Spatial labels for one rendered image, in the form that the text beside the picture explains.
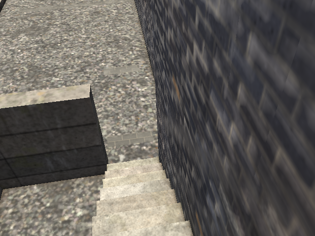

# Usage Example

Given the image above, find stairs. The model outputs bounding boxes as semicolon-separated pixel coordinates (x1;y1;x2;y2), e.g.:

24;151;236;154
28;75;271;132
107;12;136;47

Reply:
92;157;193;236

